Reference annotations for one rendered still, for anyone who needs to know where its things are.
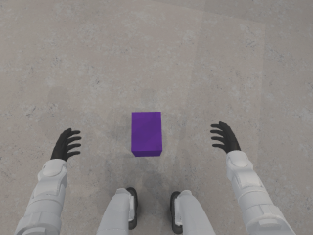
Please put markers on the left robot foot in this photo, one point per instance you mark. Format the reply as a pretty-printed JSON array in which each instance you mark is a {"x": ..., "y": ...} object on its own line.
[{"x": 133, "y": 223}]

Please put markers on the left robot hand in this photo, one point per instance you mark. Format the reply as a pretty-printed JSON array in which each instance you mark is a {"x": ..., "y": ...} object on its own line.
[{"x": 62, "y": 146}]

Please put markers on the robot left forearm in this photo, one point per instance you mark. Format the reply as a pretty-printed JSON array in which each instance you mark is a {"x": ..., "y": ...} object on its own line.
[{"x": 43, "y": 212}]

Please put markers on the right robot hand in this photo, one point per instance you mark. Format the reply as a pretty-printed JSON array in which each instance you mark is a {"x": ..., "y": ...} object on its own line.
[{"x": 230, "y": 142}]

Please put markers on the robot left shin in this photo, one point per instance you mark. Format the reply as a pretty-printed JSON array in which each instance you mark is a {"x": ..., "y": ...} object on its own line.
[{"x": 120, "y": 191}]

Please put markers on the robot right forearm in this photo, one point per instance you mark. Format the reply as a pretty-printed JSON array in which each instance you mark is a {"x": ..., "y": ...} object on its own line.
[{"x": 259, "y": 212}]

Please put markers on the carton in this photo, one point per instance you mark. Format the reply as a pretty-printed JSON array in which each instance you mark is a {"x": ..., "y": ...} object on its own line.
[{"x": 146, "y": 134}]

